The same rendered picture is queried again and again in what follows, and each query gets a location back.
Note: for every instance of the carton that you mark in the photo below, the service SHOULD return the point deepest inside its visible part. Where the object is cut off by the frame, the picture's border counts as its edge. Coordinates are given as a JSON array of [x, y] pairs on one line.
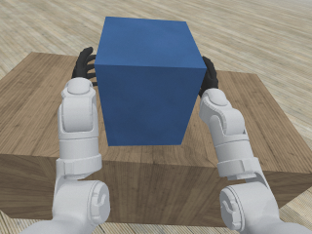
[[149, 73]]

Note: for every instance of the robot right hand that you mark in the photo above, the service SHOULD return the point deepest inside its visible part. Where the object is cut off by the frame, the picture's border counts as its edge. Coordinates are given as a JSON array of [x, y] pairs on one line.
[[210, 81]]

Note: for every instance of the right robot forearm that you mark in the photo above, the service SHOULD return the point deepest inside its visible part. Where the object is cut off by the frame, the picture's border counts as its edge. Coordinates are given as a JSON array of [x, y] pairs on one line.
[[230, 138]]

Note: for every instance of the robot left hand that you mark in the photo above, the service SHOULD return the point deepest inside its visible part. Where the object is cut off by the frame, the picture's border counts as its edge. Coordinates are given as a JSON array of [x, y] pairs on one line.
[[82, 67]]

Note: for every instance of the left robot forearm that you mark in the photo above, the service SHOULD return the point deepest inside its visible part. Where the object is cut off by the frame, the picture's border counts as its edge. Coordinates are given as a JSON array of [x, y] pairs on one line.
[[77, 133]]

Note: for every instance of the robot right upper arm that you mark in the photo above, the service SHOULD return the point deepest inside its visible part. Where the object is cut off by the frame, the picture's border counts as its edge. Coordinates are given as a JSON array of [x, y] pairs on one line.
[[250, 208]]

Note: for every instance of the pedestal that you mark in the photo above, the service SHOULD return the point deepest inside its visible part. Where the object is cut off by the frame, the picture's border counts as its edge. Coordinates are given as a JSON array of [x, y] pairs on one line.
[[148, 184]]

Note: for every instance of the robot left upper arm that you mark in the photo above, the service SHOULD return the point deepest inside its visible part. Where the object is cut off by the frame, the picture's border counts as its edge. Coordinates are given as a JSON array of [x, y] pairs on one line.
[[79, 207]]

